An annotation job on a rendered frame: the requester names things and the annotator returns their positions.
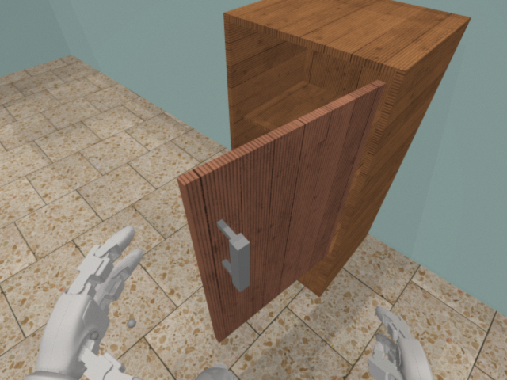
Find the handle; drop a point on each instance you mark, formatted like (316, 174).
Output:
(239, 247)

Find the cupboard door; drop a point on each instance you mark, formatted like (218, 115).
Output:
(284, 192)

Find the right robot hand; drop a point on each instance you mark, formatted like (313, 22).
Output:
(406, 358)

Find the left robot hand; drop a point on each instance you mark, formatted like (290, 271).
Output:
(66, 347)

